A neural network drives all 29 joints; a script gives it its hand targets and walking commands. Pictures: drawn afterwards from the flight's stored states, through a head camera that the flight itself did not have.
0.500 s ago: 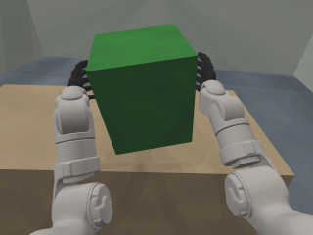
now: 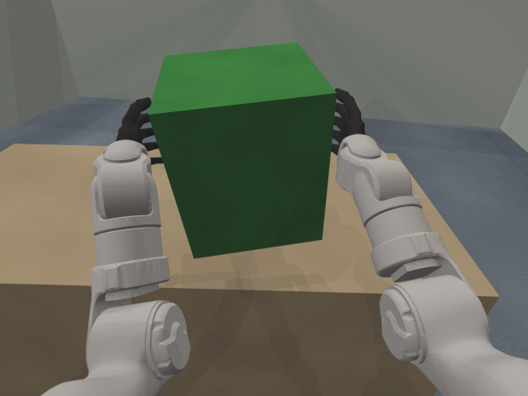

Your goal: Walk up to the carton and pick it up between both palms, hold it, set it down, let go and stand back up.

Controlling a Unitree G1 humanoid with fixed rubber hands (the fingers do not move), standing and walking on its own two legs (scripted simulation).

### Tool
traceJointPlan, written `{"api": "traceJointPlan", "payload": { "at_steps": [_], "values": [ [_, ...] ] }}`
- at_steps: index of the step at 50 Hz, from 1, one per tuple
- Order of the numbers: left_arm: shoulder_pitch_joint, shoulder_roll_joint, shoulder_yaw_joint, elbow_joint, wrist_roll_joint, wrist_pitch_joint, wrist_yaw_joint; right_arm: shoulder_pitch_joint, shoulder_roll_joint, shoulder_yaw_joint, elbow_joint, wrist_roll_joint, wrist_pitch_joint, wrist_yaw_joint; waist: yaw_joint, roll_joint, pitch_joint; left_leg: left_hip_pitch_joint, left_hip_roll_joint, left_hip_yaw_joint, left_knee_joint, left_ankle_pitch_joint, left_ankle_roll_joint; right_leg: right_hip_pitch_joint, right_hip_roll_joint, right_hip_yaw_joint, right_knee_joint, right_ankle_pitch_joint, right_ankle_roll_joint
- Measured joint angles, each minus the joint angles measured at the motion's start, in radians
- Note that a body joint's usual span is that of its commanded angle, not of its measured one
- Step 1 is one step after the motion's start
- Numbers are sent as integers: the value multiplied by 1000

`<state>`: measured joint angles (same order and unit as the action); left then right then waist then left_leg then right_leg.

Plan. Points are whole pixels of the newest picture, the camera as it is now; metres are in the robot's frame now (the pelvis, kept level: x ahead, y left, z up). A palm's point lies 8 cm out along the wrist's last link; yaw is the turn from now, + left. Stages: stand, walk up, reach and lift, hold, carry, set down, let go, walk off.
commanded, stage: hold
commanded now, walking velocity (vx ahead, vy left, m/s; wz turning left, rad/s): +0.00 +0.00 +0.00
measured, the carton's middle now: (245, 150) +0.42 +0.00 +0.25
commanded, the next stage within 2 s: none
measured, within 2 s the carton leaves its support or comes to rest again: neither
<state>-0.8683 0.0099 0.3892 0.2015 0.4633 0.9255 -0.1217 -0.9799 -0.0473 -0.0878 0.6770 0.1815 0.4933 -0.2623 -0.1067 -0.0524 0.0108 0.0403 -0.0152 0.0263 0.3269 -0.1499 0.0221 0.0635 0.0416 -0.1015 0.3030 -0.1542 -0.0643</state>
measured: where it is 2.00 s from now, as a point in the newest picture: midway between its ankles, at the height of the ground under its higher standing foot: outside the picture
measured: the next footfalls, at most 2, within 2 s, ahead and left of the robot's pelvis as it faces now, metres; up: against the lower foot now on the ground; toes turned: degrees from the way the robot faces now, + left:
none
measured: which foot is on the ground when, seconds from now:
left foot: down 0.00-1.00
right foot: down 0.00-1.00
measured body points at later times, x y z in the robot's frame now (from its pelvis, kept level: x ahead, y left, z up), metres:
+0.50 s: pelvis +0.00 -0.01 +0.00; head -0.08 +0.02 +0.44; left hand +0.37 +0.17 +0.29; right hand +0.38 -0.14 +0.29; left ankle +0.04 +0.10 -0.75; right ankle +0.03 -0.07 -0.75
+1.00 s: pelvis +0.01 +0.00 +0.00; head -0.08 +0.02 +0.44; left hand +0.38 +0.16 +0.28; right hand +0.38 -0.14 +0.28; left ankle +0.04 +0.10 -0.75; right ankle +0.03 -0.07 -0.75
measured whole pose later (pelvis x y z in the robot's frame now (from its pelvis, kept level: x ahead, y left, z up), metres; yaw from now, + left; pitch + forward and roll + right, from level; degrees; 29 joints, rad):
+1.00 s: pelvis +0.01 +0.00 +0.00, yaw +0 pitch -13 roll +0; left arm -0.82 0.00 0.37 0.12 0.46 0.94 -0.12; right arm -0.93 -0.05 -0.05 0.59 0.22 0.54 -0.28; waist -0.11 -0.05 0.01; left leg 0.06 -0.01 0.03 0.33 -0.17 0.02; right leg 0.09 0.05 -0.09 0.29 -0.17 -0.06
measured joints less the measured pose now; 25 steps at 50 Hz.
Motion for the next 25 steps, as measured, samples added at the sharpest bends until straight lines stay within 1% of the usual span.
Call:
{"api": "traceJointPlan", "payload": {
  "at_steps": [9, 12, 17, 22, 25],
  "values": [
    [3, 5, -4, -6, -5, -7, 10, -1, 13, -11, -6, -12, -7, -4, 1, -9, -4, -9, 2, -6, 0, 5, -5, -8, 2, -6, 3, -1, -3],
    [-6, 9, 1, 9, -5, -8, 8, -5, 17, -18, 6, -18, -7, -3, 2, -12, -6, -10, 1, -10, 0, 6, -6, -9, 1, -10, 5, -3, -3],
    [-13, 20, 1, 24, -9, -13, 3, -3, 26, -24, -5, -15, -1, -16, -1, -11, -13, -14, 2, -15, 4, 3, -7, -8, 2, -14, 3, -4, -3],
    [-30, 23, 19, 39, 7, -15, -17, -11, 25, -18, 5, -17, 4, -19, 1, -14, -7, -3, 1, -14, -1, 2, -7, 2, 2, -13, 1, -7, -3],
    [-27, 26, 11, 27, -2, -11, -14, -5, 26, -17, -3, -13, 4, -19, 3, -16, -13, -8, 1, -14, 0, 0, -8, -3, 3, -12, 1, -8, -3]
  ]
}}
